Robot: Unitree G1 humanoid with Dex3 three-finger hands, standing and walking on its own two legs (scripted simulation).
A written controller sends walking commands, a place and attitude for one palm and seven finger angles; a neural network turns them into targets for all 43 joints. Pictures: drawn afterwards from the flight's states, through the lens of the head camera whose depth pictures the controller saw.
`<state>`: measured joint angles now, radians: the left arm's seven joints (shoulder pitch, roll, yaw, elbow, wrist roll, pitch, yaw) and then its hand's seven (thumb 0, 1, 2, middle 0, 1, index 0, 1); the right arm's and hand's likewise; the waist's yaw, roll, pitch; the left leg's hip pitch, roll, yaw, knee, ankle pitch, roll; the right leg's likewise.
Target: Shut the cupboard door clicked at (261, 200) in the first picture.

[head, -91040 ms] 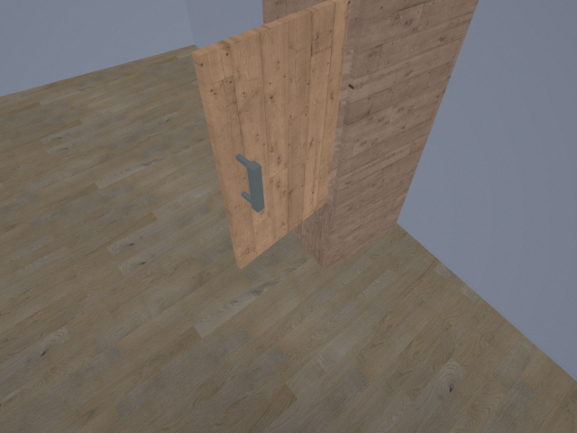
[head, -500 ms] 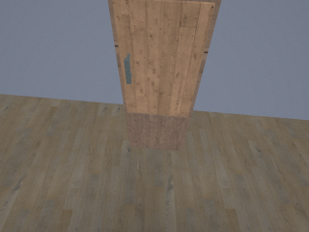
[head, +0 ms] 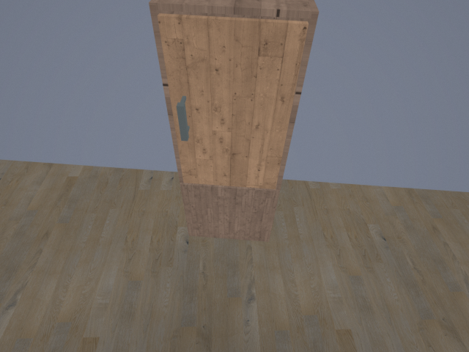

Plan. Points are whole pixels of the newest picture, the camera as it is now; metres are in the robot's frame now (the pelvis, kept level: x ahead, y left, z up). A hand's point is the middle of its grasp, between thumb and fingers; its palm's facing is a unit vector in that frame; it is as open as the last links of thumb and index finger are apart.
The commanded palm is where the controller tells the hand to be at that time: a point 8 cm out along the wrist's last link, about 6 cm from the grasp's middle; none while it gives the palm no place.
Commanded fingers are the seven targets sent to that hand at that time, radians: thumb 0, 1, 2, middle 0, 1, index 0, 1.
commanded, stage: look to check the result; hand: left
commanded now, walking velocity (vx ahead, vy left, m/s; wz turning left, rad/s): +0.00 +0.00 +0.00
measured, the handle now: (184, 118) +0.74 +0.18 -0.02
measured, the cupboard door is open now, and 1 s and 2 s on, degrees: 0 0 0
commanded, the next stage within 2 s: stand and wait in 0.58 s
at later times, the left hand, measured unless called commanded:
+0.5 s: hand out of the picture -0.05 +0.15 -0.18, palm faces +0.05 -0.98 -0.17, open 7.4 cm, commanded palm none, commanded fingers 0.00 0.90 0.90 -0.20 -0.30 -0.20 -0.30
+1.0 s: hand out of the picture -0.03 +0.16 -0.18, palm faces +0.04 -0.98 -0.19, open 7.4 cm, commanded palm none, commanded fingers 0.00 0.90 0.90 -0.20 -0.30 -0.20 -0.30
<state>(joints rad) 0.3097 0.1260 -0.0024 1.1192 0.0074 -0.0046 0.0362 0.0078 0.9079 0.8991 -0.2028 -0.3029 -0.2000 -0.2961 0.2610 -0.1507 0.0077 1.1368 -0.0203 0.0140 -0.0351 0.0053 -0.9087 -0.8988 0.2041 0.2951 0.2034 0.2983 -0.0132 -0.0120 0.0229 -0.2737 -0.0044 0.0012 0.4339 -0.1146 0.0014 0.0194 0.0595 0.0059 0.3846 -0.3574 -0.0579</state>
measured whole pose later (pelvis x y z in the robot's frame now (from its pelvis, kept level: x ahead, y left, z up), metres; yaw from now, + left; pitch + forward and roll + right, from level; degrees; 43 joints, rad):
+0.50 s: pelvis +0.01 +0.00 +0.00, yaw +0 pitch -3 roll +0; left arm 0.39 0.12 0.00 1.15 0.01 0.00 0.04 0.01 0.90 0.90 -0.20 -0.30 -0.20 -0.30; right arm 0.27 -0.14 0.01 1.14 -0.02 0.02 -0.04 0.01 -0.91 -0.90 0.20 0.30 0.20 0.30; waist 0.00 -0.01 0.05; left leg -0.27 0.00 0.00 0.46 -0.14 0.00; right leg 0.03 0.06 0.01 0.39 -0.37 -0.06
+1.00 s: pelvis +0.01 +0.00 +0.00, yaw -1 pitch -3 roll +1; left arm 0.36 0.13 0.01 1.14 0.01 0.00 0.04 0.01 0.90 0.90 -0.20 -0.30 -0.20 -0.30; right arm 0.26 -0.14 0.01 1.14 -0.02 0.02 -0.04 0.01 -0.91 -0.90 0.20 0.30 0.20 0.30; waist 0.00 -0.01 0.05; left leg -0.25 0.00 0.01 0.44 -0.14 0.00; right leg 0.04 0.06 0.02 0.37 -0.37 -0.06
